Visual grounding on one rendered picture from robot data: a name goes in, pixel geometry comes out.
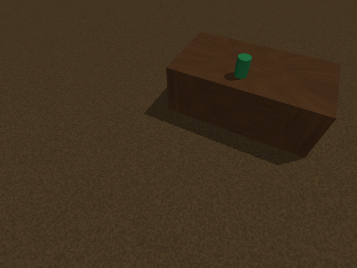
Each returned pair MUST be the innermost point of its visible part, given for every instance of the can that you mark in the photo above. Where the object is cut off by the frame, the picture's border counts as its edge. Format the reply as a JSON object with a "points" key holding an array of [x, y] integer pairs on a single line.
{"points": [[242, 65]]}

